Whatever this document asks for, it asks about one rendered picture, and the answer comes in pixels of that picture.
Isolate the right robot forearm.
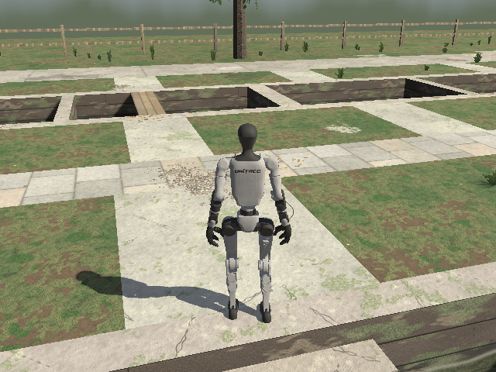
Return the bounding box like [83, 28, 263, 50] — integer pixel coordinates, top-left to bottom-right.
[275, 189, 290, 226]

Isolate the robot left thigh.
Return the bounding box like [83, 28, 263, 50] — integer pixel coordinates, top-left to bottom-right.
[222, 216, 239, 271]

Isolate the right robot upper arm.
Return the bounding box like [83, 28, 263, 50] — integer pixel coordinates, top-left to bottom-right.
[264, 157, 283, 201]

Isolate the left robot hand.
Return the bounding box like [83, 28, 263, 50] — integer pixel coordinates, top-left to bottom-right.
[206, 226, 224, 247]

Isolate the right robot hand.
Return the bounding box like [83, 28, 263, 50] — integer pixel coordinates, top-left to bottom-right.
[274, 224, 291, 245]

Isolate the right robot shin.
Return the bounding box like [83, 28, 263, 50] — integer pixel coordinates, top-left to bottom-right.
[260, 260, 271, 312]

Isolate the left robot upper arm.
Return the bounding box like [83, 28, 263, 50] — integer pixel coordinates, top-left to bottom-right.
[213, 157, 232, 202]

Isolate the left robot forearm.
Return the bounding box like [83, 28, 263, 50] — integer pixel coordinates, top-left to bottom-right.
[207, 190, 222, 228]

